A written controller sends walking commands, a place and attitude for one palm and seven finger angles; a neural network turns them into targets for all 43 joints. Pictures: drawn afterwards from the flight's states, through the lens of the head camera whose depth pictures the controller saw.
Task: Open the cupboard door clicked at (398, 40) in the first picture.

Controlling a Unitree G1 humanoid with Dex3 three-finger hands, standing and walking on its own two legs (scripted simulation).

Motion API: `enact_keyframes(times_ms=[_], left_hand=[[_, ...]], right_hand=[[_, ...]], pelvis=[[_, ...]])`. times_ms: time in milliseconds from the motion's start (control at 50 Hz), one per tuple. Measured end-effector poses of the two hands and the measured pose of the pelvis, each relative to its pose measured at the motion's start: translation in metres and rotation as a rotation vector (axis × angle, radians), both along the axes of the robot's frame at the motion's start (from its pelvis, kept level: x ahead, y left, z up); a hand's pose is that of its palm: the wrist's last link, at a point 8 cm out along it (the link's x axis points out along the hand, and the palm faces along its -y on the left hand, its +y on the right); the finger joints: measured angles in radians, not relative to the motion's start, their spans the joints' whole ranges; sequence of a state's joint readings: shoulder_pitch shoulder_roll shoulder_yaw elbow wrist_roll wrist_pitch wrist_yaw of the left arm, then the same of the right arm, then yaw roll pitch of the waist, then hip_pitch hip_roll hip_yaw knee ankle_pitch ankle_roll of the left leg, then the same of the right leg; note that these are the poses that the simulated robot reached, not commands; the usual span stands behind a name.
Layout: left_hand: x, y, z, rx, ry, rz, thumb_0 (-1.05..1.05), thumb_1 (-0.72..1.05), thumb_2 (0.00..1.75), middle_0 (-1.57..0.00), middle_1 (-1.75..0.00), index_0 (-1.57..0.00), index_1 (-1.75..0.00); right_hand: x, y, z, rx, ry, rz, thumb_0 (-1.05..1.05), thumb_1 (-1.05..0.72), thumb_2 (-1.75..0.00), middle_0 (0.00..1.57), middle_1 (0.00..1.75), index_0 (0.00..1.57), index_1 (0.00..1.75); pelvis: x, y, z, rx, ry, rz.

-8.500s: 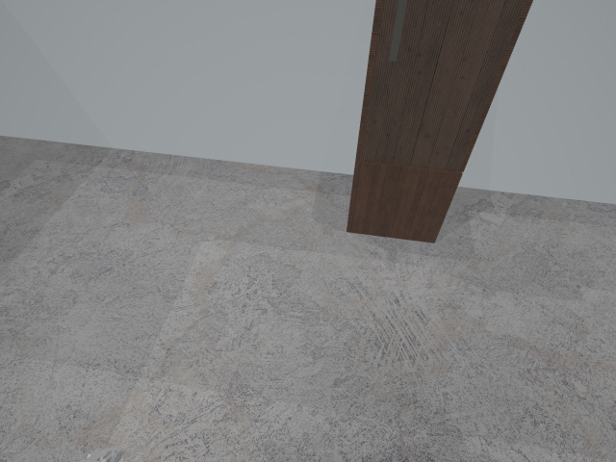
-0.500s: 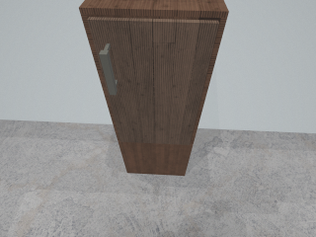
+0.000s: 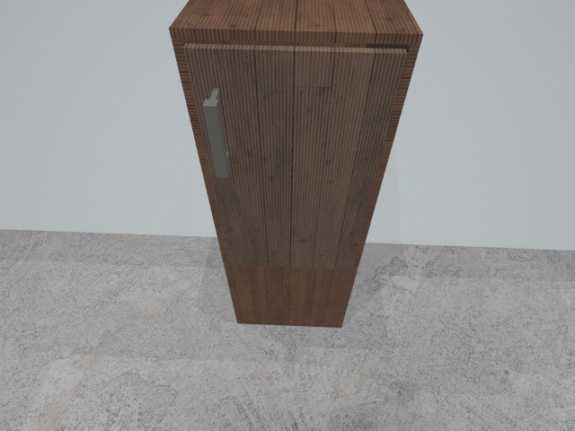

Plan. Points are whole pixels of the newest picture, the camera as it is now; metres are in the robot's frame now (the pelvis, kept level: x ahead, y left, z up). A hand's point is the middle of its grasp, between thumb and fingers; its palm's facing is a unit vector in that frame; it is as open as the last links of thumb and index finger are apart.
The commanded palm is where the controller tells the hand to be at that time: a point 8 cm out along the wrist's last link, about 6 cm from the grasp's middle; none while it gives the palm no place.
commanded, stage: come to a stop and stand still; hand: left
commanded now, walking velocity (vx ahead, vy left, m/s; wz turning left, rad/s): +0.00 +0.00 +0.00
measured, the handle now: (219, 134) +0.56 +0.16 +0.11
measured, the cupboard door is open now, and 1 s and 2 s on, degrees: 0 0 0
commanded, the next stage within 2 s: look again from close up in 0.22 s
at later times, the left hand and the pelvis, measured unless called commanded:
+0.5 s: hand out of the picture +0.02 +0.17 -0.17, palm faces +0.00 -0.98 -0.21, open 7.4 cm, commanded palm none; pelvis +0.01 +0.00 +0.00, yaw -1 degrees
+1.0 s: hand out of the picture +0.08 +0.17 -0.14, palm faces +0.13 -0.97 -0.21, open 7.4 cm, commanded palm +0.12 +0.22 -0.06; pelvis +0.01 -0.02 +0.00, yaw +0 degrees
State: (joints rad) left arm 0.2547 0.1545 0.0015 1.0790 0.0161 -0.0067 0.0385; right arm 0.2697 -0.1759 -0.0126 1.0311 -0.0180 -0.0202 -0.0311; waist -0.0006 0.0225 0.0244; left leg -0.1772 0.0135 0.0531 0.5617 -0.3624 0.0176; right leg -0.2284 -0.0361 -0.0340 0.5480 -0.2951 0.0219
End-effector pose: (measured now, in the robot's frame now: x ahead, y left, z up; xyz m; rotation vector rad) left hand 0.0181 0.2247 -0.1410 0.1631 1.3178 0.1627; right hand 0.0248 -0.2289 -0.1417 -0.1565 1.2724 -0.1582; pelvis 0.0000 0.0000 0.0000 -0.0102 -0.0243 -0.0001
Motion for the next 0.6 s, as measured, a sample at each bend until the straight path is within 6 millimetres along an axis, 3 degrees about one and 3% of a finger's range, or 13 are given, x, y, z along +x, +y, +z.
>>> enact_keyframes(times_ms=[320,600], left_hand=[[-0.016,0.007,0.007,0.008,0.075,-0.006,0.01,0.91,0.9,-0.19,-0.3,-0.2,-0.3],[0.005,-0.008,0.005,0.003,0.054,-0.012,0.01,0.92,0.9,-0.2,-0.3,-0.2,-0.3]], right_hand=[[-0.029,0.015,-0.003,0.042,0.1,-0.012,0.01,-0.92,-0.89,0.2,0.3,0.2,0.3],[-0.022,0.006,-0.005,0.043,0.12,-0.025,0.01,-0.91,-0.89,0.2,0.3,0.2,0.3]], pelvis=[[0.003,0.004,0.004,0.018,0.015,-0.013],[0.011,-0.009,0.004,0.02,0.015,-0.012]])
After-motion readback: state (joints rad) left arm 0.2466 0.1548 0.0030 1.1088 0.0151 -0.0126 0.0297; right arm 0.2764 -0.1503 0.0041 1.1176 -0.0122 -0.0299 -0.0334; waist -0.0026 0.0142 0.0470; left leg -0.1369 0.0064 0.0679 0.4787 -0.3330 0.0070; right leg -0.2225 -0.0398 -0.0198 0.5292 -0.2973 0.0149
